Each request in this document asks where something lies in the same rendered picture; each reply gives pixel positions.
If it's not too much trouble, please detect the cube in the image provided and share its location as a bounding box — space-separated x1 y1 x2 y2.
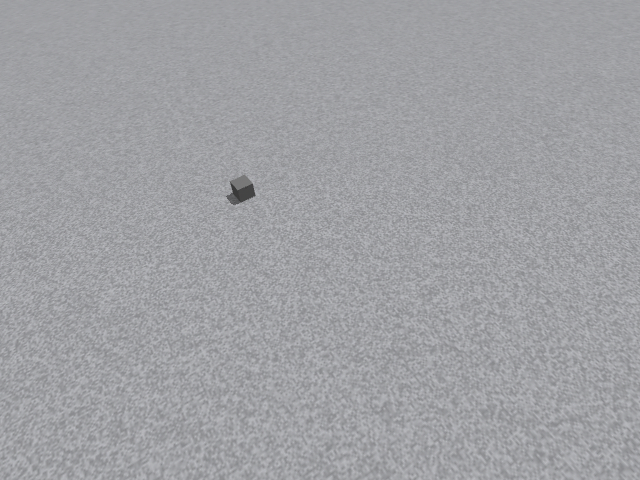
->
230 175 255 203

